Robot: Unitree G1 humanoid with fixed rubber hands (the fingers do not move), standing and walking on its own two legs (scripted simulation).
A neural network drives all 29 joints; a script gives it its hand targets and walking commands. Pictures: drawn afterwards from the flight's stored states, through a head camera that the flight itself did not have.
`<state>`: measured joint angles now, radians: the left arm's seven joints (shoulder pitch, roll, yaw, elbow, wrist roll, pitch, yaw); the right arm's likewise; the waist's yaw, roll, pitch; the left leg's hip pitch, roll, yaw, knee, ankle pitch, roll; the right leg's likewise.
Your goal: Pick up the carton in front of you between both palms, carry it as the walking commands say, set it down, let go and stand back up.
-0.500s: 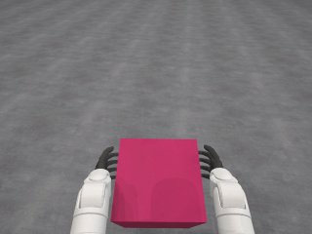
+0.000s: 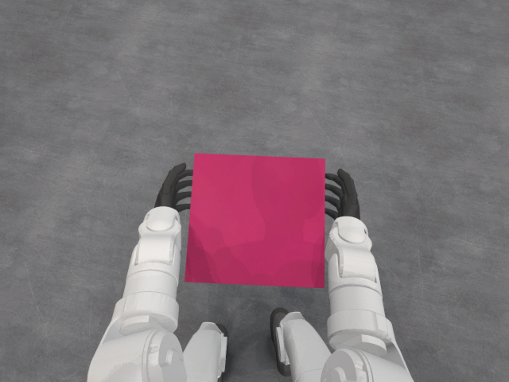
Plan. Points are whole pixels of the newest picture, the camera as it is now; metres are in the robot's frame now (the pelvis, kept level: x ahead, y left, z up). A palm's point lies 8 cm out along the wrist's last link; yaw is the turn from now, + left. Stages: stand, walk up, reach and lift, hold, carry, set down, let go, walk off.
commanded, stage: set down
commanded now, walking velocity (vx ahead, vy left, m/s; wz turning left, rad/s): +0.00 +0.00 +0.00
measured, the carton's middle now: (256, 222) +0.38 -0.02 -0.16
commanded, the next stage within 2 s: none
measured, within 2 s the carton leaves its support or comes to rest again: neither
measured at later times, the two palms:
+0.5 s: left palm (193, 200) +0.46 +0.11 -0.22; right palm (326, 223) +0.39 -0.17 -0.20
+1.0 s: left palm (211, 203) +0.50 +0.09 -0.37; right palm (317, 232) +0.40 -0.18 -0.36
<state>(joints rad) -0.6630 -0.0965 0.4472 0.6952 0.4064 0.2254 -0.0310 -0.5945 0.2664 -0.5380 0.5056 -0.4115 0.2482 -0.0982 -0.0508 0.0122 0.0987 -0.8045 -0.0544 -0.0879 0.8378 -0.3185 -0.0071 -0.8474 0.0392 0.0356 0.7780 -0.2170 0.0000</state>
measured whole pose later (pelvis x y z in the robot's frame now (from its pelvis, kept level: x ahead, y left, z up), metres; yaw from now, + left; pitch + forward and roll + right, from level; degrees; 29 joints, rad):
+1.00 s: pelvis -0.04 +0.02 -0.25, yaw -1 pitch +48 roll -3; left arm -1.30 0.16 0.21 1.00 0.21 0.27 0.10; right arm -1.02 0.17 -0.66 0.52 -0.24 0.28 -0.14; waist -0.14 0.04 -0.05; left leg -2.11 -0.16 -0.06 1.83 -0.55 -0.01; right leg -2.14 0.08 0.07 1.74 -0.44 0.09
